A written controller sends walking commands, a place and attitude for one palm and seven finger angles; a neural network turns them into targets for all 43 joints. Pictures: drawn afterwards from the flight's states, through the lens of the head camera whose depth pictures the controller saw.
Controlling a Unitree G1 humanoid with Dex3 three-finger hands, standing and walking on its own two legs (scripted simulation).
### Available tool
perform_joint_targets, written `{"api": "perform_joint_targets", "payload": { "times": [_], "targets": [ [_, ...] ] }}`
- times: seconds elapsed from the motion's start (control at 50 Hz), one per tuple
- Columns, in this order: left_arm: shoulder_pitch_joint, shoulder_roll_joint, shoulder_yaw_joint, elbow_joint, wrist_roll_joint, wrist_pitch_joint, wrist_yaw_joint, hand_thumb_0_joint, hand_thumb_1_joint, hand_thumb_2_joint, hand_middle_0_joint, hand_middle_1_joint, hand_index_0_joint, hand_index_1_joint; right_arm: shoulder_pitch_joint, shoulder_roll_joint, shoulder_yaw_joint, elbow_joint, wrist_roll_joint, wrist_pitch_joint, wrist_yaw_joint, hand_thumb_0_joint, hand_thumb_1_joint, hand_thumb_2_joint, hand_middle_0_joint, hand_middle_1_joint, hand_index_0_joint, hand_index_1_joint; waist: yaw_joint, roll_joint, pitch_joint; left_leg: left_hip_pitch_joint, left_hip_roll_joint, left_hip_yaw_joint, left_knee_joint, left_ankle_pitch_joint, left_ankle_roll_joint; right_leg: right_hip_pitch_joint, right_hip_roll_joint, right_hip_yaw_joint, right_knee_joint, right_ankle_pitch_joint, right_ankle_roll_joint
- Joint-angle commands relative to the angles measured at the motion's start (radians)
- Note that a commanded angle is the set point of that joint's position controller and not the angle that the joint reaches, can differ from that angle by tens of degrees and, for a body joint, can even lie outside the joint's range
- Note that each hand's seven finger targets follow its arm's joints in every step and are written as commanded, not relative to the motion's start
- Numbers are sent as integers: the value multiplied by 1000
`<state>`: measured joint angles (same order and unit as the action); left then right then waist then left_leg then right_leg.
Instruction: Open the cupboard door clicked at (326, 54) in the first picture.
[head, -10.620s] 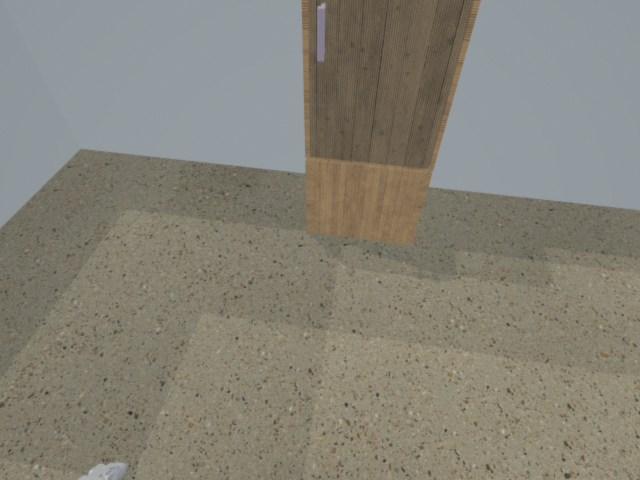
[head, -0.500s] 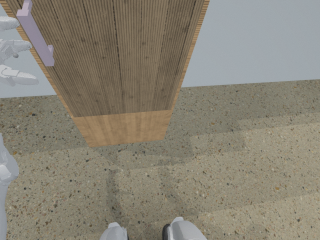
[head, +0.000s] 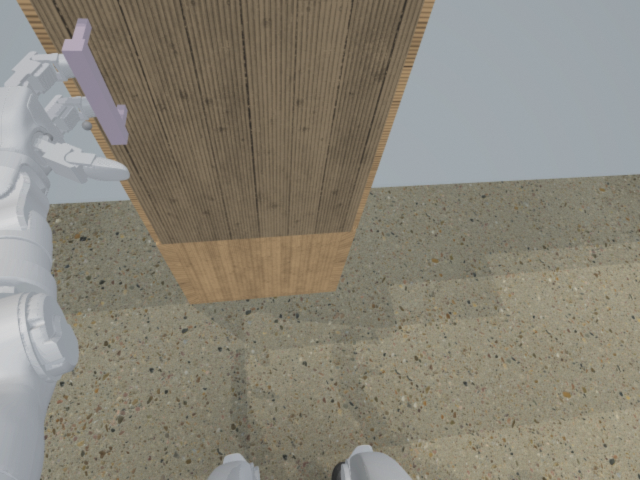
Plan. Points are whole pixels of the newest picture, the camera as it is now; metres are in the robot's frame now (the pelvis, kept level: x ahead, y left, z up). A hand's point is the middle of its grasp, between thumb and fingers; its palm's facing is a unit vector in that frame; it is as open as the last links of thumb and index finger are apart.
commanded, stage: slide the fingers in behind the handle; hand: left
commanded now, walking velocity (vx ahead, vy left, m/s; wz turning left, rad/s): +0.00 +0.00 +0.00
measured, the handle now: (102, 86) +0.56 +0.22 +0.12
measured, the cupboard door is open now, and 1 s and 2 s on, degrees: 0 0 3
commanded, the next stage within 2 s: close the thumb around the handle in 0.82 s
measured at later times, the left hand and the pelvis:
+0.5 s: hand (120, 125) +0.51 +0.20 +0.11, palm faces +0.03 -1.00 +0.00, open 14.0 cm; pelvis +0.00 -0.01 +0.00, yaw +0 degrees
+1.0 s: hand (112, 123) +0.51 +0.21 +0.11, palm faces +0.04 -1.00 +0.00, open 13.9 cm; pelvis +0.00 -0.01 +0.00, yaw +0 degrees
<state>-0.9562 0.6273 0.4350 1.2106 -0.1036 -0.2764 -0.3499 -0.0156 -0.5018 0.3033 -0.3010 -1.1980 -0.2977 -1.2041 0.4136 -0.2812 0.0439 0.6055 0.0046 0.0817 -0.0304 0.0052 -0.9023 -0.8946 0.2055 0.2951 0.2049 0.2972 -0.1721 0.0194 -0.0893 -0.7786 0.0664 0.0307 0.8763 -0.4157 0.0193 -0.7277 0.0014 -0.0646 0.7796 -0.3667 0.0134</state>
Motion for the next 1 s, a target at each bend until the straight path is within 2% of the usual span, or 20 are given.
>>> {"api": "perform_joint_targets", "payload": {
  "times": [0.0, 0.14, 0.18, 0.2, 0.26, 0.3, 0.36, 0.38, 0.44, 0.58, 0.66, 0.7, 0.74, 0.76, 0.8, 0.84, 0.86, 0.9, 0.92, 0.98],
  "targets": [
    [-451, 283, 50, -268, -13, -89, 37, 0, -500, 300, -300, -1200, -300, -1200, 166, -181, -75, -42, -4, -22, -8, 0, -900, -900, 200, 300, 200, 300, 8, 165, -472, 424, -28, -80, -63, 508, 2, 118, 56, 17, -45, 365, -26],
    [-418, 268, 35, -230, -8, -79, 40, 0, -500, 300, -300, -1200, -300, -1200, 152, -180, -73, -53, 3, -18, -7, 0, -900, -900, 200, 300, 200, 300, 3, 113, -415, 351, -34, -61, -74, 437, 10, 154, 54, 23, -55, 371, -22],
    [-431, 252, 34, -266, -13, -92, 43, 0, -500, 300, -300, -1200, -300, -1200, 154, -176, -76, -52, 1, -22, -7, 0, -900, -900, 200, 300, 200, 300, 11, 149, -459, 390, -34, -63, -70, 469, 8, 157, 55, 24, -49, 385, -25],
    [-424, 226, 17, -258, -18, -91, 43, 0, -500, 300, -300, -1200, -300, -1200, 151, -174, -74, -52, 1, -23, -5, 0, -900, -900, 200, 300, 200, 300, 6, 158, -448, 397, -34, -66, -71, 465, 5, 141, 55, 21, -51, 372, -26],
    [-441, 164, -21, -220, -29, -88, 44, 0, -500, 300, -300, -1200, -300, -1200, 156, -173, -76, -36, 1, -27, -7, 0, -900, -900, 200, 300, 200, 300, -21, 98, -390, 372, -32, -67, -74, 424, 11, 121, 57, 19, -63, 346, -25],
    [-456, 198, 3, -217, -23, -85, 53, 0, -500, 300, -300, -1200, -300, -1200, 162, -178, -78, -29, 0, -30, -8, 0, -900, -900, 200, 300, 200, 300, -10, 98, -410, 359, -34, -69, -79, 404, 10, 135, 54, 22, -61, 338, -23],
    [-459, 173, -9, -250, -15, -95, 72, 0, -500, 300, -300, -1200, -300, -1200, 161, -172, -78, -32, -4, -35, -2, 0, -900, -900, 200, 300, 200, 300, -3, 142, -435, 390, -37, -70, -72, 435, 8, 123, 53, 20, -52, 343, -29],
    [-473, 164, -18, -231, -13, -92, 78, 0, -500, 300, -300, -1200, -300, -1200, 161, -171, -77, -27, -3, -36, 0, 0, -900, -900, 200, 300, 200, 300, -15, 119, -425, 380, -35, -72, -73, 408, 8, 111, 54, 21, -56, 326, -24],
    [-492, 218, 9, -198, 3, -88, 97, 0, -500, 300, -300, -1200, -300, -1200, 164, -177, -76, -24, -2, -38, -5, 0, -900, -900, 200, 300, 200, 300, -18, 89, -391, 320, -39, -68, -80, 349, 12, 126, 50, 29, -61, 300, -21],
    [-477, 296, 53, -191, 19, -108, 92, 0, -500, 300, -300, -1200, -300, -1200, 170, -179, -71, -39, -1, -45, -8, 0, -900, -900, 200, 300, 200, 300, -2, 102, -453, 295, -44, -54, -72, 358, 14, 189, 49, 43, -51, 345, -19],
    [-472, 259, 30, -188, 1, -98, 71, 0, -500, 300, -300, -1200, -300, -1200, 179, -179, -71, -39, 0, -42, -11, 0, -900, -900, 200, 300, 200, 300, -14, 98, -442, 307, -42, -53, -74, 367, 17, 180, 53, 39, -59, 351, -20],
    [-461, 267, 40, -189, -4, -92, 65, 0, -500, 300, -300, -1200, -300, -1200, 177, -181, -74, -39, 1, -41, -11, 0, -900, -900, 200, 300, 200, 300, -6, 125, -448, 315, -42, -48, -72, 369, 15, 174, 52, 42, -62, 353, -18],
    [-475, 257, 19, -184, 0, -86, 62, 0, -500, 300, -300, -1200, -300, -1200, 182, -182, -73, -33, 2, -40, -13, 0, -900, -900, 200, 300, 200, 300, -20, 97, -419, 300, -39, -54, -78, 352, 17, 162, 53, 38, -67, 334, -17],
    [-488, 233, 4, -188, -3, -87, 62, 0, -500, 300, -300, -1200, -300, -1200, 185, -179, -72, -30, 0, -41, -13, 0, -900, -900, 200, 300, 200, 300, -27, 116, -410, 315, -41, -54, -76, 367, 18, 150, 54, 38, -69, 341, -19],
    [-480, 251, 24, -223, -5, -94, 63, 0, -500, 300, -300, -1200, -300, -1200, 191, -181, -78, -27, -3, -41, -11, 0, -900, -900, 200, 300, 200, 300, -12, 147, -469, 365, -37, -60, -73, 412, 12, 149, 54, 34, -61, 358, -21],
    [-461, 224, 11, -194, -12, -88, 61, 0, -500, 300, -300, -1200, -300, -1200, 186, -179, -76, -24, -2, -40, -8, 0, -900, -900, 200, 300, 200, 300, -21, 110, -428, 343, -36, -57, -74, 391, 14, 142, 56, 31, -68, 346, -19],
    [-464, 242, 27, -196, -17, -92, 62, 0, -500, 300, -300, -1200, -300, -1200, 192, -181, -76, -20, -3, -40, -9, 0, -900, -900, 200, 300, 200, 300, -19, 93, -417, 333, -36, -60, -75, 397, 17, 154, 57, 31, -68, 353, -20],
    [-446, 249, 26, -193, -7, -86, 60, 0, -500, 300, -300, -1200, -300, -1200, 182, -182, -75, -28, -1, -38, -9, 0, -900, -900, 200, 300, 200, 300, -7, 125, -421, 321, -40, -53, -78, 382, 14, 157, 53, 34, -66, 348, -21],
    [-471, 233, 7, -205, -6, -86, 62, 0, -444, 324, -304, -1206, -304, -1206, 181, -180, -74, -27, 0, -37, -9, 0, -900, -900, 200, 300, 200, 300, -19, 118, -415, 325, -39, -55, -80, 375, 15, 148, 53, 32, -67, 341, -19],
    [-484, 241, 22, -245, -6, -99, 71, 0, -276, 396, -316, -1224, -316, -1224, 186, -179, -79, -25, -4, -39, -7, 0, -900, -900, 200, 300, 200, 300, -11, 158, -466, 383, -36, -63, -70, 436, 10, 138, 55, 29, -57, 364, -23]
  ]
}}
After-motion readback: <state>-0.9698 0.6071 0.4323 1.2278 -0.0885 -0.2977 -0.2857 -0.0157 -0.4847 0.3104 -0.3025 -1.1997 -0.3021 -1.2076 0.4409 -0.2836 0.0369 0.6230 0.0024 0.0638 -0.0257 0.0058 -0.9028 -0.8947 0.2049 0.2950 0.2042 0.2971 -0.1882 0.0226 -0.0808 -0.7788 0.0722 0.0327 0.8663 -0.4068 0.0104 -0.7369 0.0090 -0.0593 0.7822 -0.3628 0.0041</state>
